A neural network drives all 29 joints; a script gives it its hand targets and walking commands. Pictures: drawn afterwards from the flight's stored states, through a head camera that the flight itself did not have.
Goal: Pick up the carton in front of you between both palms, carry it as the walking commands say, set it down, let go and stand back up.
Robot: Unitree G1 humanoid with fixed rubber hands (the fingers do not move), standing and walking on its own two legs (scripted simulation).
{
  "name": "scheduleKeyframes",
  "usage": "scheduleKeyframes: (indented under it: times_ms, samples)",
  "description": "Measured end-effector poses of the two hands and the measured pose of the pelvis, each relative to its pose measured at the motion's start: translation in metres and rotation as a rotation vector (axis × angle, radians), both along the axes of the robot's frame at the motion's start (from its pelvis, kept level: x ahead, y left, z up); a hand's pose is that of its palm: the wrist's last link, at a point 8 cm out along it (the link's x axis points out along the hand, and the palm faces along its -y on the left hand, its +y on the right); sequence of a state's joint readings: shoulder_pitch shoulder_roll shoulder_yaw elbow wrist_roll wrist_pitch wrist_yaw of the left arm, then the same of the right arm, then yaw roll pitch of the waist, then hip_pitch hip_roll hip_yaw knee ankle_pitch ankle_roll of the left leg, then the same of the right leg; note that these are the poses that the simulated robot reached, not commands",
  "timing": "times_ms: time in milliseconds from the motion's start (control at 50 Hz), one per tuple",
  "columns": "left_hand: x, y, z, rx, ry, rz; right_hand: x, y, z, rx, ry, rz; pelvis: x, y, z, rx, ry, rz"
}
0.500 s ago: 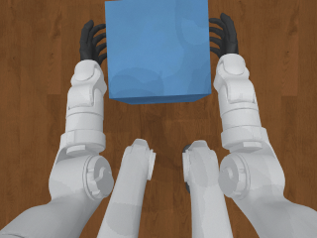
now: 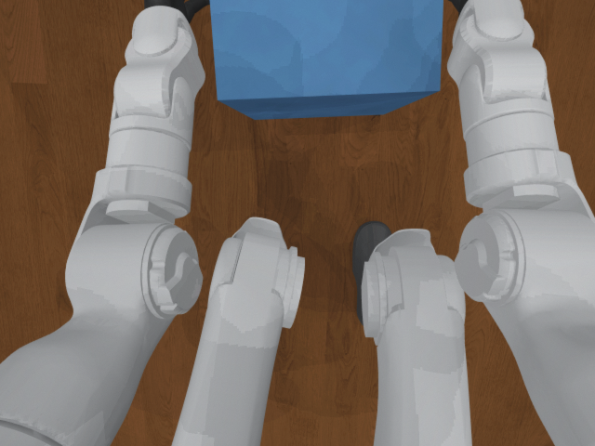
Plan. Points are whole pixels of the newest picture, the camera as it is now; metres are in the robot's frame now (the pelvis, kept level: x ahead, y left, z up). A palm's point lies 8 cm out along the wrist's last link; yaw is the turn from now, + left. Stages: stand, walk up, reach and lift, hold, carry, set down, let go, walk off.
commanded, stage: set down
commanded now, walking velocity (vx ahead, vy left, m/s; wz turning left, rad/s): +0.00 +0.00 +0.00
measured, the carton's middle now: (320, 25) +0.54 +0.01 -0.26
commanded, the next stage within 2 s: none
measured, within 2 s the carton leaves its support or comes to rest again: rests again in 0.30 s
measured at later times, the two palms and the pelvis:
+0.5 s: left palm (173, 17) +0.52 +0.16 -0.18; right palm out of the picture +0.55 -0.14 -0.18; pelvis +0.00 -0.01 -0.03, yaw +1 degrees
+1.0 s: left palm (173, 14) +0.52 +0.16 -0.19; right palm out of the picture +0.56 -0.15 -0.19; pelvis +0.00 -0.01 -0.04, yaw +1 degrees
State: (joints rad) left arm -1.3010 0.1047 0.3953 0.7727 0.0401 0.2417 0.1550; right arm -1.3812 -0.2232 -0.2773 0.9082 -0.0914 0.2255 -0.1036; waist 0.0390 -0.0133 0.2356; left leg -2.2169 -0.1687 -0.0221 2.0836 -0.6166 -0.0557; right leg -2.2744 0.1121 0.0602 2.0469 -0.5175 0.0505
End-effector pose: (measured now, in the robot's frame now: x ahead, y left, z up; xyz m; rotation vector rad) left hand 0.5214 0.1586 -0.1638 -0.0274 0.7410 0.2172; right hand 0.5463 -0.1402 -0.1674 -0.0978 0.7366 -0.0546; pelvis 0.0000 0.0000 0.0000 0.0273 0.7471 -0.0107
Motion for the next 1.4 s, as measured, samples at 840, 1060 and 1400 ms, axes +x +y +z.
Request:
scheduleKeyframes:
  times_ms: [840,1060,1400]
  samples:
    - [0.003,0.006,-0.016,-0.041,-0.026,-0.074,0.009,-0.004,-0.016,0.077,0.0,0.048,-0.005,-0.011,-0.034,0.009,-0.133,0.012]
    - [0.004,0.007,-0.028,-0.039,-0.015,-0.087,0.012,-0.006,-0.027,0.079,0.004,0.062,-0.002,-0.009,-0.036,0.007,-0.142,0.017]
    - [-0.004,0.045,-0.067,0.055,0.002,-0.025,0.004,-0.044,-0.071,-0.013,-0.017,-0.004,0.003,-0.012,-0.049,0.001,-0.161,0.05]
